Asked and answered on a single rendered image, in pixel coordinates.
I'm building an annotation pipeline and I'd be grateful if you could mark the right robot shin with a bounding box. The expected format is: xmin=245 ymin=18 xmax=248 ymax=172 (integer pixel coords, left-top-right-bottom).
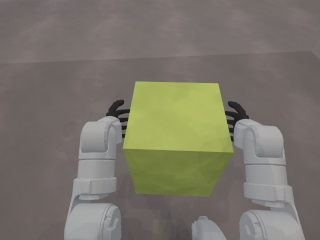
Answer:
xmin=198 ymin=216 xmax=208 ymax=220

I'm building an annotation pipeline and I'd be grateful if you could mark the robot right thigh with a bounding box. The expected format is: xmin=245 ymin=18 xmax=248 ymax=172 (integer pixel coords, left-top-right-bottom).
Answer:
xmin=191 ymin=219 xmax=227 ymax=240

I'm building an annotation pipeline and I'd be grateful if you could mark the right robot upper arm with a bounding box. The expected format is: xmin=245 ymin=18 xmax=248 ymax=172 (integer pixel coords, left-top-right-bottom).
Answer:
xmin=239 ymin=209 xmax=304 ymax=240

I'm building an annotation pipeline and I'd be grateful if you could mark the left robot forearm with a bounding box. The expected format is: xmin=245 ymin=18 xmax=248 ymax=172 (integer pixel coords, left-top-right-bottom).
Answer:
xmin=64 ymin=116 xmax=123 ymax=240

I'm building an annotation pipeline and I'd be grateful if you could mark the robot left hand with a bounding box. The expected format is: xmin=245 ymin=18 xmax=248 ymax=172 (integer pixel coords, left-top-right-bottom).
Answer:
xmin=106 ymin=99 xmax=130 ymax=138

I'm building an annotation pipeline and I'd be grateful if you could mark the right robot forearm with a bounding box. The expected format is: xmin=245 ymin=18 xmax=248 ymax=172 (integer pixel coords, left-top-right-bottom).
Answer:
xmin=233 ymin=119 xmax=305 ymax=240

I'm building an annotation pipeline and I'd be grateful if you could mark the left robot upper arm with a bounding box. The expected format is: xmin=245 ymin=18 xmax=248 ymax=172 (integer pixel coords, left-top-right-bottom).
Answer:
xmin=64 ymin=203 xmax=122 ymax=240

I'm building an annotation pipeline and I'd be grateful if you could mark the carton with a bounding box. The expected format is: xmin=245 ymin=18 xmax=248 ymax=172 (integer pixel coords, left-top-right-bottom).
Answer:
xmin=122 ymin=81 xmax=234 ymax=197

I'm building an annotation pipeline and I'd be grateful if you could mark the robot right hand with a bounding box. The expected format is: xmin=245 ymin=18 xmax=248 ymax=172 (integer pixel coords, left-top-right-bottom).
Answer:
xmin=224 ymin=101 xmax=249 ymax=142

